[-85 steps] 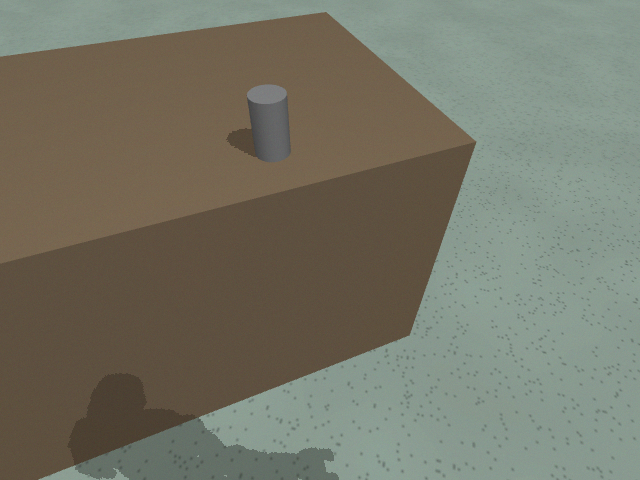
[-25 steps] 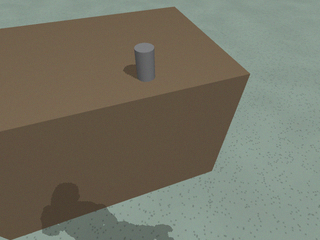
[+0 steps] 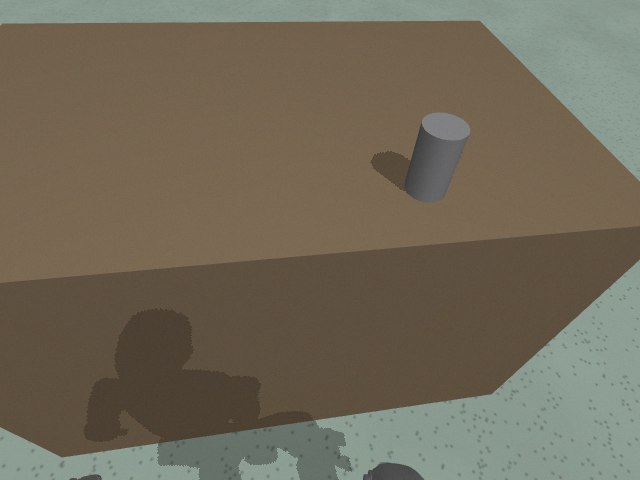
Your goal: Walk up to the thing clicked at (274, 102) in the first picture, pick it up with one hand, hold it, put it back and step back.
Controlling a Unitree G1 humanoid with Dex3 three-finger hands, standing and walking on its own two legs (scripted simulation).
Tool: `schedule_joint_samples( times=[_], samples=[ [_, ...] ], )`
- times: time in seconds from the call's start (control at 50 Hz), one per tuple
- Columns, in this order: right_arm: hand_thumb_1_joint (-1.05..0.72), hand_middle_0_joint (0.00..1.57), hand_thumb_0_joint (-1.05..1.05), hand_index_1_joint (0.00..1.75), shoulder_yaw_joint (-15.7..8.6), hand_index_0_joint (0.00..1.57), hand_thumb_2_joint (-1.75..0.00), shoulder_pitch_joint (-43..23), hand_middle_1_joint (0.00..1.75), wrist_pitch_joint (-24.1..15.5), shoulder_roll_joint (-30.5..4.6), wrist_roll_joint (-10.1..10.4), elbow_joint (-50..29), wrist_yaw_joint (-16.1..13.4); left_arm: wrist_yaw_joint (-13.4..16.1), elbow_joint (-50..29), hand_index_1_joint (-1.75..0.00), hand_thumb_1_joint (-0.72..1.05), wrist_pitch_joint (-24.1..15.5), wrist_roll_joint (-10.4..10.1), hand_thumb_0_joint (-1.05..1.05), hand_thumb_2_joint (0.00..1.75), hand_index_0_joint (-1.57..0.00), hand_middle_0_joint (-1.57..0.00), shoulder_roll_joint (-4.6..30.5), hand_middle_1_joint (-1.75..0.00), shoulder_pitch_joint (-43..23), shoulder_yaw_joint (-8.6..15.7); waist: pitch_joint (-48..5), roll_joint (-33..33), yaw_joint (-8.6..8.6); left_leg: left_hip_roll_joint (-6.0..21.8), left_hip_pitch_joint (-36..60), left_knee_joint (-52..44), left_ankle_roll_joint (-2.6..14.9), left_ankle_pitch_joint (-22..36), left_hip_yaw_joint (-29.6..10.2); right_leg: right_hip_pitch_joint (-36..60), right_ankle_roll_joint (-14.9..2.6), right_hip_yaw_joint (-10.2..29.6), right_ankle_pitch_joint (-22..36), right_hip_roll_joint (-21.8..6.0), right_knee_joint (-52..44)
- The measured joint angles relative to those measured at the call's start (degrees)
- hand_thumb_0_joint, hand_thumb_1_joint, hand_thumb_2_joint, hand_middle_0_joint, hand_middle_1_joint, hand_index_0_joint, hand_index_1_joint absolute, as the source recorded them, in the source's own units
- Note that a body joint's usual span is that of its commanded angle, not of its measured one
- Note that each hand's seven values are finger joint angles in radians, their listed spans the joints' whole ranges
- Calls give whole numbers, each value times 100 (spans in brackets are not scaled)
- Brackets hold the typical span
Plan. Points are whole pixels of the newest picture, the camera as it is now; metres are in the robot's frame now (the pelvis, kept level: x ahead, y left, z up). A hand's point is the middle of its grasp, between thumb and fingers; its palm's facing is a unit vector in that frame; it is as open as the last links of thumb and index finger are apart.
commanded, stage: walk up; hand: right
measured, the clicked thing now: (434, 159) +0.55 -0.17 +0.10
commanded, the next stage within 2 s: none
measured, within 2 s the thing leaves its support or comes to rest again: neither
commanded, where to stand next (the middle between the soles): +0.10 -0.01 m, yaw +8 degrees
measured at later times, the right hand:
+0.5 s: hand (514, 444) +0.21 -0.28 -0.15, palm faces -0.19 +0.89 -0.42, open 7.3 cm
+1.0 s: hand (497, 464) +0.18 -0.25 -0.15, palm faces -0.20 +0.92 -0.34, open 7.3 cm
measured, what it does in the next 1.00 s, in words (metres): steps on the spot: right foot, then left foot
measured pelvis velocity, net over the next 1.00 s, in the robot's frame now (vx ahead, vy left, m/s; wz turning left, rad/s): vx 0.03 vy -0.02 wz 0.19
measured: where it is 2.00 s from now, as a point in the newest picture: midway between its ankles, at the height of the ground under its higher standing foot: outside the picture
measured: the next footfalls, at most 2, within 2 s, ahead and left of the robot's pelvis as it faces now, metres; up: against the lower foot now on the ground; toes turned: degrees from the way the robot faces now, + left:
right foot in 0.18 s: +0.17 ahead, -0.13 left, +0.00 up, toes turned +0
left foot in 0.54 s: +0.08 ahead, +0.10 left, +0.00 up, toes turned +9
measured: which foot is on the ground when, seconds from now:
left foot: down 0.00-0.22, up 0.24-0.52, down 0.54-1.00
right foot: up 0.00-0.16, down 0.18-0.58, up 0.60-0.82, down 0.84-1.00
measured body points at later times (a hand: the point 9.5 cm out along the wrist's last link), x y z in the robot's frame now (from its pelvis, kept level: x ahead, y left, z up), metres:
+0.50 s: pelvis +0.06 -0.02 -0.01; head +0.10 -0.02 +0.44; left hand +0.12 +0.29 -0.12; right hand +0.22 -0.33 -0.12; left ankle +0.04 +0.10 -0.71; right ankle +0.13 -0.13 -0.73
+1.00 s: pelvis +0.03 -0.02 +0.00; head +0.04 -0.02 +0.45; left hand +0.03 +0.30 -0.12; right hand +0.19 -0.30 -0.12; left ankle +0.04 +0.10 -0.73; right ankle +0.05 -0.17 -0.73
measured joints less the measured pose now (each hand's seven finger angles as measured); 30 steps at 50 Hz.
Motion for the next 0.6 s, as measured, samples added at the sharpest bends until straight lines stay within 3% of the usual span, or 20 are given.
schedule_joint_samples(
  times=[0.08, 0.16, 0.18, 0.24, 0.28, 0.32, 0.4, 0.52, 0.56, 0.6],
  samples=[
    [-90, 21, 1, 30, 78, 21, -90, 152, 30, -108, 5, -11, -95, -169, 15, -102, -30, 90, 105, 27, 0, 90, -20, -20, -100, -30, 8, 13, -4, 31, 45, -118, 250, -133, -11, -118, -122, -117, 62, 68, 263, -12, -868],
    [-90, 21, 1, 30, 111, 21, -90, 18, 30, -78, -71, 28, -200, -312, 89, -159, -30, 90, 144, 1, 0, 90, -20, -20, -165, -30, -30, 48, 91, 143, 107, -107, 183, 286, -97, -485, -262, 156, -34, 31, 708, 104, -1695],
    [-90, 21, 1, 30, 114, 21, -90, -29, 30, -54, -96, 56, -240, -339, 101, -163, -30, 90, 143, -8, 0, 90, -20, -20, -170, -30, -36, 53, 99, 162, 124, -109, 127, 465, -131, -616, -296, 322, -82, 14, 957, 151, -1995],
    [-90, 21, 1, 30, 85, 21, -90, -391, 30, 74, -216, 160, -257, -437, 146, -145, -30, 90, 112, -10, 0, 90, -20, -20, -328, -30, -162, 28, 258, 447, 172, -6, -253, 1410, -96, -947, -478, 461, 26, -167, 750, 300, -2024],
    [-91, 21, 1, 30, 90, 21, -90, -603, 30, 154, -233, 151, -302, -506, 135, -200, -30, 90, 103, -18, 0, 90, -20, -20, -396, -30, -231, -39, 330, 413, 236, -158, -581, 2193, -46, -1520, -444, 471, -1, -189, 683, 200, -1964],
    [-91, 20, 1, 30, 88, 21, -90, -765, 30, 170, -291, 136, -326, -507, 140, -241, -30, 90, 113, -14, 0, 90, -20, -20, -488, -30, -283, -89, 351, 409, 296, -208, -822, 2673, -36, -1706, -378, 522, -10, -215, 709, 118, -2053],
    [-91, 20, 0, 30, 55, 21, -90, -953, 30, 169, -402, 117, -350, -455, 160, -292, -30, 90, 116, 40, 0, 90, -21, -20, -574, -30, -330, -167, 303, 423, 388, -133, -982, 2687, -100, -1483, -309, 552, 0, -300, 770, 34, -2197],
    [-91, 20, 0, 30, 46, 21, -90, -981, 30, 159, -376, 35, -212, -393, 150, -322, -30, 90, 221, 62, 0, 90, -21, -20, -375, -30, -356, -130, 181, 277, 403, 53, -518, 1200, -149, -987, -57, 411, 67, -514, 597, -101, -1883],
    [-91, 20, 0, 30, 37, 21, -90, -1002, 30, 126, -292, -2, -100, -394, 153, -264, -30, 90, 284, 18, 0, 90, -21, -20, -238, -30, -384, -93, 210, 80, 399, -52, -338, 833, -89, -527, 36, 323, 138, -480, 460, -235, -1592],
    [-91, 20, 0, 30, 80, 21, -90, -993, 30, 110, -170, -61, -10, -385, 174, -135, -30, 90, 373, -35, 0, 90, -21, -20, -146, -30, -351, -54, 191, -148, 438, -153, -282, 836, -18, -536, 153, 285, 140, -282, 237, -272, -1442]
  ],
)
